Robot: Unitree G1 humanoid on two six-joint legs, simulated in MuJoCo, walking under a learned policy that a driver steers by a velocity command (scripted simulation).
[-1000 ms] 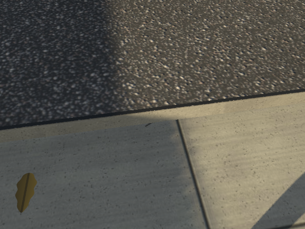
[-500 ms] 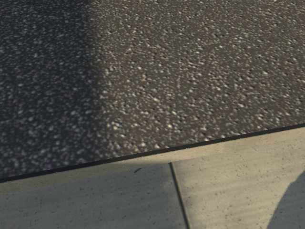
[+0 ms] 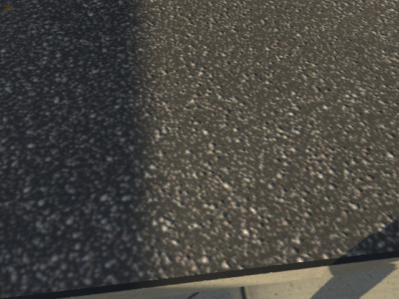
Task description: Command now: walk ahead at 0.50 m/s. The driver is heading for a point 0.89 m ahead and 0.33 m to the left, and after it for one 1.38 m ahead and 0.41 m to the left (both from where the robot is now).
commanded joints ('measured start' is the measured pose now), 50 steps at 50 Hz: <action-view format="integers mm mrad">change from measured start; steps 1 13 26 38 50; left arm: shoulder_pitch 13 -315 30 -114 -138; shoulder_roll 121 57 235 124 224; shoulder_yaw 28 17 59 35 83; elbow -74 -177 -142 -231 -349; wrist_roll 3 31 13 29 23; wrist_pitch -8 43 -4 31 86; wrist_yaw -5 -40 9 49 13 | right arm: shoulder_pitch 320 388 528 157 127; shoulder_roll -219 -105 -19 -38 -63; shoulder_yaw -65 -14 -22 -52 -49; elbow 60 125 70 -131 -297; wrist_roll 26 31 74 -6 27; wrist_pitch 15 -22 33 165 161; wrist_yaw -4 -13 -64 -45 7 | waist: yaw -106 -53 -16 -49 -22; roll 101 61 -71 -104 -174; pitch -217 21 -378 -97 -151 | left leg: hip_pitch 603 329 -51 -352 188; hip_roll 384 186 -69 20 8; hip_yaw -619 -172 -176 -90 65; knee -284 -440 835 1051 77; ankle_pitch -169 200 -469 -258 -229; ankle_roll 202 94 -48 -120 -67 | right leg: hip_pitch -575 -605 242 -134 -224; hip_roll -25 -133 -537 -399 -418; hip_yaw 104 19 360 67 -124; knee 614 168 -191 -411 -283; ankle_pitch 9 360 1642 507 51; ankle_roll -39 47 -203 -202 -25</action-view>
